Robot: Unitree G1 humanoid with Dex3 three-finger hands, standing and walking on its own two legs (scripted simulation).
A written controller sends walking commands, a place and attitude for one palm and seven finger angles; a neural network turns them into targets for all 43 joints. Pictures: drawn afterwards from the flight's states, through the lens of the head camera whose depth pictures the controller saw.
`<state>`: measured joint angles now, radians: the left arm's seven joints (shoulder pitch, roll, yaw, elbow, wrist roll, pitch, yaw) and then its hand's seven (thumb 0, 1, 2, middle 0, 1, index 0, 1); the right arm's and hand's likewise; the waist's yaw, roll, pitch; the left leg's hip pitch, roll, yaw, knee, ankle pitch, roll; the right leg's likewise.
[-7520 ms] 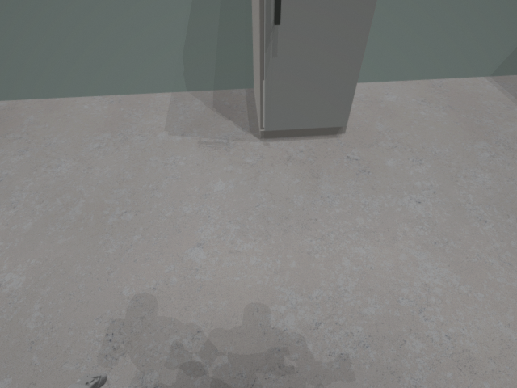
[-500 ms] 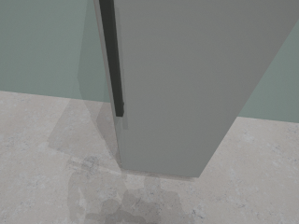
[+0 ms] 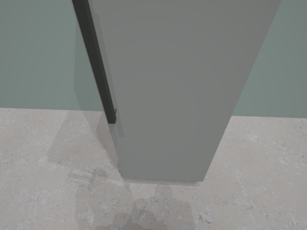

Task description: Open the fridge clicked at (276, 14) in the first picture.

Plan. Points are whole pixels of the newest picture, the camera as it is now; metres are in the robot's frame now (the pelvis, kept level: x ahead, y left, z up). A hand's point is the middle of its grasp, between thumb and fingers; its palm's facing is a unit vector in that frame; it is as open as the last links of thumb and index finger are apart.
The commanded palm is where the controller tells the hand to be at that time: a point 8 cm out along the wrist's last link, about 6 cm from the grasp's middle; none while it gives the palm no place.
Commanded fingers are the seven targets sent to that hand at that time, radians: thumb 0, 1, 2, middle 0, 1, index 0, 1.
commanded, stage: come to a stop and stand still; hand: left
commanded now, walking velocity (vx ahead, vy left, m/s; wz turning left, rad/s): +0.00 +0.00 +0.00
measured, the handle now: (100, 63) +0.52 +0.18 +0.18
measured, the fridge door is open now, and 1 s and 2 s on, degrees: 0 0 0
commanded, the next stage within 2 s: look again from close up in 0.14 s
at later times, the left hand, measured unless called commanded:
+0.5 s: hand out of the picture -0.04 +0.18 -0.17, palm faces +0.05 -0.98 -0.18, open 7.4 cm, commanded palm none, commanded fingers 0.00 0.90 0.90 -0.20 -0.30 -0.20 -0.30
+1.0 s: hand out of the picture -0.05 +0.19 -0.17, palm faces +0.06 -0.98 -0.17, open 7.4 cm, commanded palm none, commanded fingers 0.00 0.90 0.90 -0.20 -0.30 -0.20 -0.30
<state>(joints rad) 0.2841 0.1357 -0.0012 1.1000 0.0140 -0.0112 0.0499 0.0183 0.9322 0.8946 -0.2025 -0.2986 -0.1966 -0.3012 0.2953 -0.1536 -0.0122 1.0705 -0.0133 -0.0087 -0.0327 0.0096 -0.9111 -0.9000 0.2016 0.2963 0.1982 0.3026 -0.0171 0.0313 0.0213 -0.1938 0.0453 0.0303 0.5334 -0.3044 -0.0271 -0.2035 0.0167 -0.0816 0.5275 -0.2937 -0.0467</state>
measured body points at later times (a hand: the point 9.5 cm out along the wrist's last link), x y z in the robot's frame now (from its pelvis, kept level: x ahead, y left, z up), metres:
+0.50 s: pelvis -0.03 +0.01 +0.01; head -0.04 +0.01 +0.46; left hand -0.04 +0.23 -0.15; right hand -0.05 -0.20 -0.16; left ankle -0.01 +0.13 -0.73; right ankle +0.00 -0.09 -0.73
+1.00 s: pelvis -0.03 +0.03 +0.01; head -0.04 +0.03 +0.46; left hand -0.05 +0.24 -0.16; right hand -0.04 -0.18 -0.15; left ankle -0.01 +0.13 -0.73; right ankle +0.00 -0.09 -0.73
